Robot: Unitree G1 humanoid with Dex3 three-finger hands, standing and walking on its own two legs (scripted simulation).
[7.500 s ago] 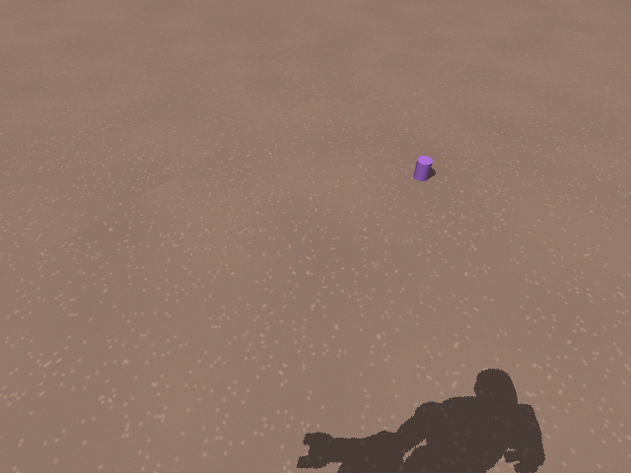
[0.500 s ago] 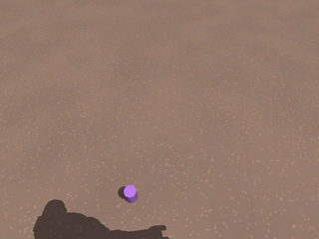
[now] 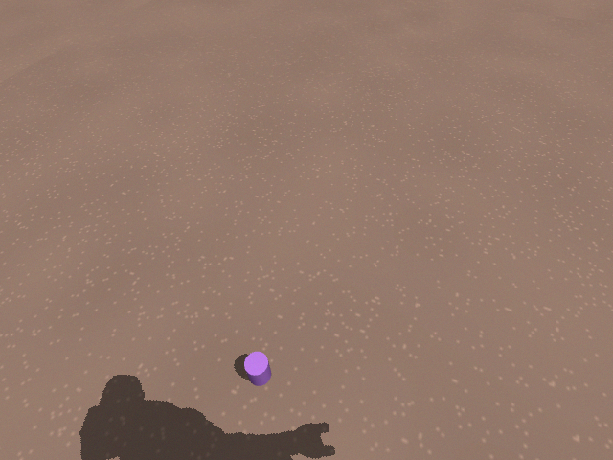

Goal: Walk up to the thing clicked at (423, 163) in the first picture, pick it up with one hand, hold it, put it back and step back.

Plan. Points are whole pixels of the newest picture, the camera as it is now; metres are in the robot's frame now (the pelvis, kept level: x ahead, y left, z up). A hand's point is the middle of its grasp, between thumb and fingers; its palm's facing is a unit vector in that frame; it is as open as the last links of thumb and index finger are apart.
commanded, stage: walk up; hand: left
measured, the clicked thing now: (258, 368) +0.48 +0.20 -0.73
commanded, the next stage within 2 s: none
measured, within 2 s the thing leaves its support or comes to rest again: neither
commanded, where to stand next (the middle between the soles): +0.09 +0.00 m, yaw -2 degrees
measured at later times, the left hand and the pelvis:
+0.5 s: hand out of the picture +0.05 +0.32 -0.18, palm faces -0.03 -0.93 -0.35, open 7.4 cm; pelvis -0.05 +0.04 -0.02, yaw +2 degrees
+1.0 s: hand out of the picture +0.03 +0.24 -0.15, palm faces +0.00 -0.91 -0.42, open 7.4 cm; pelvis -0.06 -0.03 -0.02, yaw +0 degrees
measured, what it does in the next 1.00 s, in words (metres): steps on the spot: left foot, then right foot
